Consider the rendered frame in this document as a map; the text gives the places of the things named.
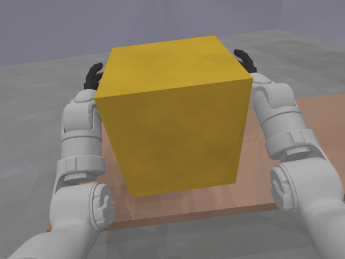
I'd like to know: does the robot right hand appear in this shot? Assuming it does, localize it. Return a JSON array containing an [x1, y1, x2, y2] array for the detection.
[[234, 49, 257, 73]]

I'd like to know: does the robot left forearm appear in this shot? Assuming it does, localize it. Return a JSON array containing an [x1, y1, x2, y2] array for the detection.
[[49, 89, 105, 227]]

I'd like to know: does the carton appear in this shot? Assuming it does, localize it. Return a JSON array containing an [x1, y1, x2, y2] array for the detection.
[[94, 36, 253, 198]]

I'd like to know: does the robot right upper arm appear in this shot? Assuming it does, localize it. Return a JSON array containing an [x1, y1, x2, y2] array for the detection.
[[270, 157, 345, 259]]

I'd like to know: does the robot left upper arm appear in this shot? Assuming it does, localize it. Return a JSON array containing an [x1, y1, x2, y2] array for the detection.
[[7, 182, 115, 259]]

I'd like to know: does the robot left hand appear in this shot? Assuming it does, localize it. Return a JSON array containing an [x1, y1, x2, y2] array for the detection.
[[84, 63, 103, 91]]

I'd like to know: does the robot right forearm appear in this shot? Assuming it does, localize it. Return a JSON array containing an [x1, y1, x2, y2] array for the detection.
[[249, 73, 344, 199]]

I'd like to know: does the table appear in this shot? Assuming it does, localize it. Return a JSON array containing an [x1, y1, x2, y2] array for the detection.
[[46, 94, 345, 232]]

